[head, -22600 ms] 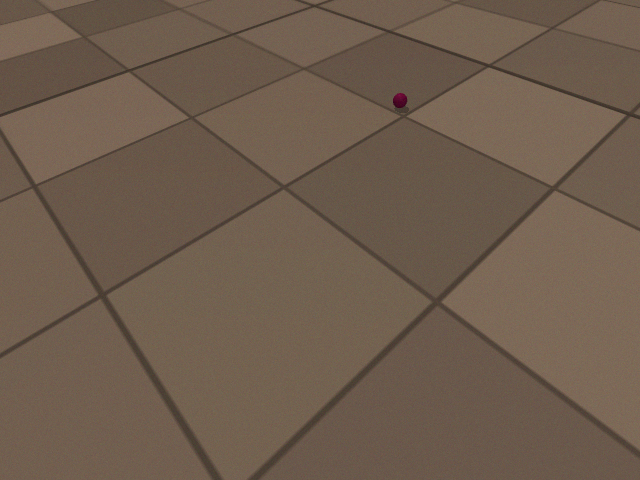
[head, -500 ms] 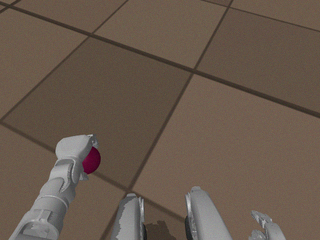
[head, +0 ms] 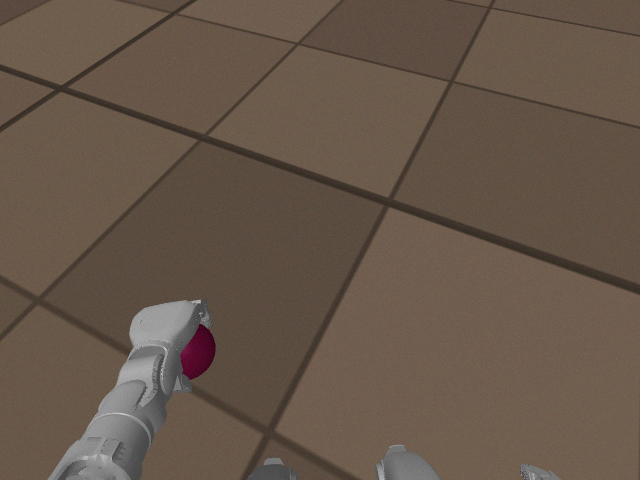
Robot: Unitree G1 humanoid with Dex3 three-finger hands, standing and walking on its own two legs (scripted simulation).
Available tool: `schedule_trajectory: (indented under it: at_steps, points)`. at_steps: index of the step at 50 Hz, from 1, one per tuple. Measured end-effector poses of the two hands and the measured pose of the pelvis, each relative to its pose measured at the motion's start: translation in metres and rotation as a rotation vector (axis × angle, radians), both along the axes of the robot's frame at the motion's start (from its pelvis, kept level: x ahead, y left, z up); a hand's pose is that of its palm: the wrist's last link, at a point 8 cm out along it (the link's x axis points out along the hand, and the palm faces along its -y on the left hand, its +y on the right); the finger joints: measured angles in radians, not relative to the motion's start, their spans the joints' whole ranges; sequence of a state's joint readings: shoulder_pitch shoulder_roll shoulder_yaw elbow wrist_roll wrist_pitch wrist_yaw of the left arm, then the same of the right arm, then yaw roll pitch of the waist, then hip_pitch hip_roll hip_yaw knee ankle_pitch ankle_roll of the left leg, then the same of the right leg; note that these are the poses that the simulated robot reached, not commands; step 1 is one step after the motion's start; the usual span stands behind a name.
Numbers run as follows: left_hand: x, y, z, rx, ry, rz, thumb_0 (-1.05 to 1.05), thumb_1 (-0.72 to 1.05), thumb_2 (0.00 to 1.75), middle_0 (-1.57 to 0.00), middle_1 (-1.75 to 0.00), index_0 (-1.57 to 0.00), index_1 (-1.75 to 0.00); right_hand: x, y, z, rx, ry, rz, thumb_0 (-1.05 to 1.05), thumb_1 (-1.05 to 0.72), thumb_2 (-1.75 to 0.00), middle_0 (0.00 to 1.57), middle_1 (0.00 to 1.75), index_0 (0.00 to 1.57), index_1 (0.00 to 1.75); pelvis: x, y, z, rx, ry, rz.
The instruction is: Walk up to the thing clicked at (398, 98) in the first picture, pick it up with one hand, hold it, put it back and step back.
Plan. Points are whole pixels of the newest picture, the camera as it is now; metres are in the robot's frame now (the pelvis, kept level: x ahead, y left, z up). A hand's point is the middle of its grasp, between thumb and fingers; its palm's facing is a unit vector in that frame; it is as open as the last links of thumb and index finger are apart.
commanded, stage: lift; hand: left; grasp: from above
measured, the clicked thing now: (186, 350) +0.33 +0.22 -0.11
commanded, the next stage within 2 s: hold in 0.16 s
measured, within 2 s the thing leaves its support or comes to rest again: neither
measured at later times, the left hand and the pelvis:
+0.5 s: hand (162, 331) +0.33 +0.22 -0.03, palm faces -0.44 -0.06 -0.89, open 10.9 cm; pelvis +0.02 +0.00 +0.04, yaw +0 degrees
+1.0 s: hand (157, 338) +0.31 +0.22 +0.00, palm faces -0.45 -0.05 -0.89, open 10.9 cm; pelvis +0.01 +0.00 +0.05, yaw -1 degrees
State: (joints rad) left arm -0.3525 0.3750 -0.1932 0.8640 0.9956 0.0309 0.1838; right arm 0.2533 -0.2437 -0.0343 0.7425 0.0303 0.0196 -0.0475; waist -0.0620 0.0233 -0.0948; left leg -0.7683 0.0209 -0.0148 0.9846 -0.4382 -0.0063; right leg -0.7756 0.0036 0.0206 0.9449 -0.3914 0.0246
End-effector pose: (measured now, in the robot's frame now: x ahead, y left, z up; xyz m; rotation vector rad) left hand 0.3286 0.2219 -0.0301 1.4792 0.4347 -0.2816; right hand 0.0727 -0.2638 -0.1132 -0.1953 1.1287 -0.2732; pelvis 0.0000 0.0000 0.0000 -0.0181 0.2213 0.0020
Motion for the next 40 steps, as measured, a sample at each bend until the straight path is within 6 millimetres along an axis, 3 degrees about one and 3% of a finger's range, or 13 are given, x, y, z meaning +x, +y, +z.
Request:
schedule_trajectory:
  at_steps: [11, 23, 40]
  points:
    - [0.004, 0.001, 0.030, -0.004, 0.003, -0.002, -0.04, -0.20, 0.74, -0.67, -0.74, -0.61, -0.73, 0.021, 0.001, 0.026, 0.014, -0.037, 0.001, 0.01, -0.92, -0.90, 0.20, 0.30, 0.20, 0.30, 0.013, 0.001, 0.025, 0.006, -0.054, -0.002]
    - [0.009, 0.003, 0.055, 0.011, 0.001, -0.023, -0.04, -0.20, 0.77, -0.64, -0.77, -0.59, -0.75, 0.046, 0.005, 0.040, 0.032, -0.089, 0.008, 0.01, -0.91, -0.90, 0.20, 0.30, 0.20, 0.30, 0.023, 0.003, 0.037, 0.010, -0.096, -0.009]
    - [0.001, 0.000, 0.079, 0.011, 0.005, -0.042, -0.03, -0.17, 0.75, -0.62, -0.78, -0.56, -0.76, 0.054, 0.005, 0.053, 0.044, -0.133, 0.023, 0.01, -0.91, -0.90, 0.20, 0.30, 0.20, 0.30, 0.021, 0.001, 0.048, 0.015, -0.153, -0.016]
